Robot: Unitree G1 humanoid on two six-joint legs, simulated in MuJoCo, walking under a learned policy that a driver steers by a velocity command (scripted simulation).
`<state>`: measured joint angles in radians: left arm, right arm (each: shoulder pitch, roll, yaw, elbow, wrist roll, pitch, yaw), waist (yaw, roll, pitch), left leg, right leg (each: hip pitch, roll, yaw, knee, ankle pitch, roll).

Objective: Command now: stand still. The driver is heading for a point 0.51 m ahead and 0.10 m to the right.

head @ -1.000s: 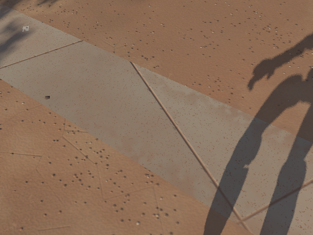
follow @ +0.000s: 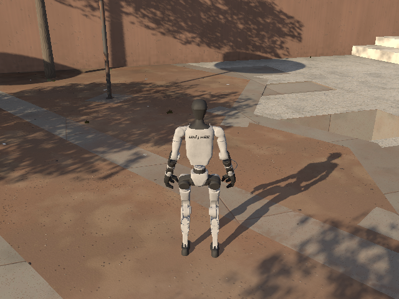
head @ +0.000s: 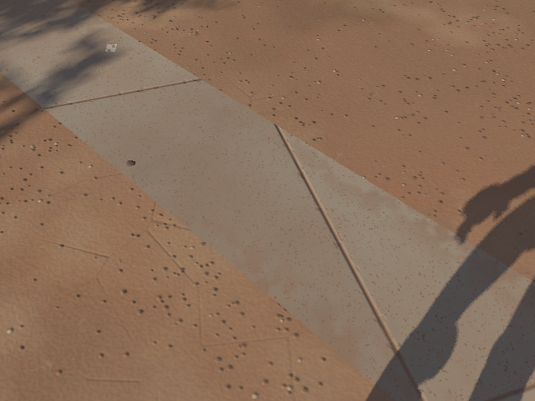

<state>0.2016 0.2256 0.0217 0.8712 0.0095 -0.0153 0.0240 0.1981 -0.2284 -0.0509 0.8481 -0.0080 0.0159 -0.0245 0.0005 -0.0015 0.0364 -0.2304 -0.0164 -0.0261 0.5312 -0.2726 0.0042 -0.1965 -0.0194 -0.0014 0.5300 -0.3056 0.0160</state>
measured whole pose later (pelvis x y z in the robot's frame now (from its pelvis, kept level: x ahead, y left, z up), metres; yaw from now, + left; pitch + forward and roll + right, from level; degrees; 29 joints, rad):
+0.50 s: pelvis +0.00 +0.00 +0.00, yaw +0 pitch -2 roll +0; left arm 0.23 0.22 0.02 1.03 0.00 -0.01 0.04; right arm 0.19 -0.21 -0.04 1.04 0.00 0.01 -0.04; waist 0.00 0.00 0.04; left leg -0.21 -0.01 -0.03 0.50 -0.26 0.00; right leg -0.17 -0.01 0.00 0.49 -0.29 0.01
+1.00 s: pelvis +0.00 -0.01 +0.00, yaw +0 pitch -1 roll +0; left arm 0.29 0.19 0.01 1.09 -0.01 -0.01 0.04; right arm 0.24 -0.19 -0.03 1.11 0.01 0.01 -0.05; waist 0.00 0.00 0.03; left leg -0.23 0.00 -0.03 0.54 -0.31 0.01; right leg -0.20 0.00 0.00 0.53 -0.33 -0.01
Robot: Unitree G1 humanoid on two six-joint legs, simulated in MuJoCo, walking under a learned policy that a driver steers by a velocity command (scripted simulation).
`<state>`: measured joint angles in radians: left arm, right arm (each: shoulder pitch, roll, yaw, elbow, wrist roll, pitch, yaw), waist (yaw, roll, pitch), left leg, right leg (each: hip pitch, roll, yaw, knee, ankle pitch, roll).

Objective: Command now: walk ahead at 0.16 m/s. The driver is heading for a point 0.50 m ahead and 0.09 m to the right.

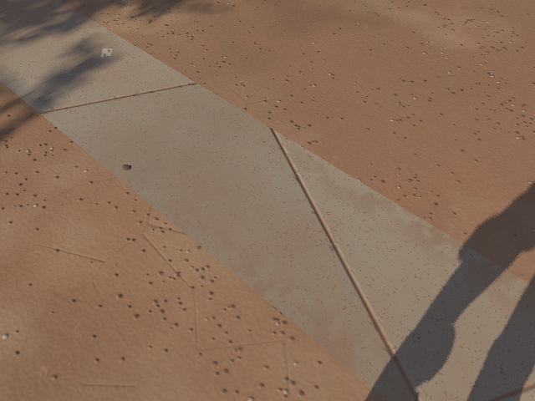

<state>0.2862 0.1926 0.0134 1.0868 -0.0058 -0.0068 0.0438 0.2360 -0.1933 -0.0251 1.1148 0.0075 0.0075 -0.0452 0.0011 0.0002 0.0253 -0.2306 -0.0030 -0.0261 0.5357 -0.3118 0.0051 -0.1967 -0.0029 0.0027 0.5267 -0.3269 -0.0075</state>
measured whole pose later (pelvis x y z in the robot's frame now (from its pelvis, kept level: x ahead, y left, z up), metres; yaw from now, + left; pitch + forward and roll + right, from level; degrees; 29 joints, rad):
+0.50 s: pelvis +0.16 +0.01 +0.00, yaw +0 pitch +2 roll +0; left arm 0.02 0.25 0.03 0.88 -0.03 -0.09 -0.03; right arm 0.52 -0.18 -0.01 1.10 0.00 -0.08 -0.02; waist -0.09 -0.03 0.01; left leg 0.11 -0.02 0.02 0.17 -0.31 0.03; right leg -0.66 -0.07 -0.03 0.71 -0.05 -0.02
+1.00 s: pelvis +0.40 -0.03 +0.01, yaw +0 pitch +1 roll -2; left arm 0.25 0.23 0.02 1.02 0.01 -0.07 0.00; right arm 0.12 -0.23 -0.04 0.92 0.00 -0.05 -0.03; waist 0.04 0.05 0.02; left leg -0.54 0.08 -0.04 0.65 -0.08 -0.01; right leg -0.14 0.09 -0.07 0.30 -0.18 -0.07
